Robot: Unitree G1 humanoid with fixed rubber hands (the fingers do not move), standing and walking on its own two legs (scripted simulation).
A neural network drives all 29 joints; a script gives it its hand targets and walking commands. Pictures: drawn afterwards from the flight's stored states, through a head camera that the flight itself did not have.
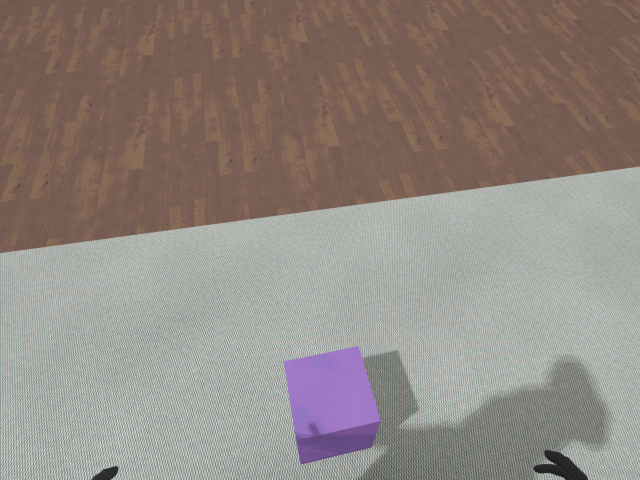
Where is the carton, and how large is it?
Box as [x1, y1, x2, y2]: [284, 346, 380, 463]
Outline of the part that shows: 358,346 284,361 293,423 301,463 370,447 372,444 380,419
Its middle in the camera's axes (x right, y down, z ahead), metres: +0.03 +0.48 +1.09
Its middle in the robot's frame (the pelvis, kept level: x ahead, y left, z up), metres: +0.42 -0.01 -0.66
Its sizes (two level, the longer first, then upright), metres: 0.210 0.200 0.250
